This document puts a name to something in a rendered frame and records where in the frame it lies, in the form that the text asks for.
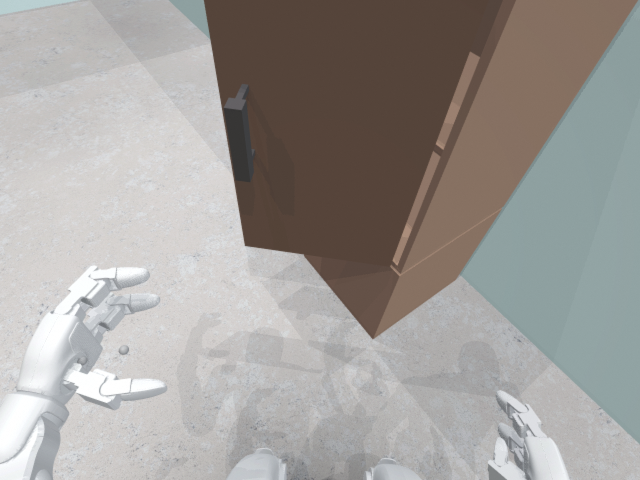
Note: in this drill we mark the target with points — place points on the right robot shin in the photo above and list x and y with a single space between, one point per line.
386 461

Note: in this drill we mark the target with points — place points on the right robot hand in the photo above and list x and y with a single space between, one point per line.
537 457

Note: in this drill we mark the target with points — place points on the handle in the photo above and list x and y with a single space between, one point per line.
237 123

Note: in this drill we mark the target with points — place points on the robot left forearm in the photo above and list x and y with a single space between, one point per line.
29 435

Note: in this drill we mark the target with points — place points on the robot left thigh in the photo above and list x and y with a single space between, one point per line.
259 467

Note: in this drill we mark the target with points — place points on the cupboard door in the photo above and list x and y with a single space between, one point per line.
346 101

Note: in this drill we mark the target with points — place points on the left robot hand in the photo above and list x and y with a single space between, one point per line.
49 365

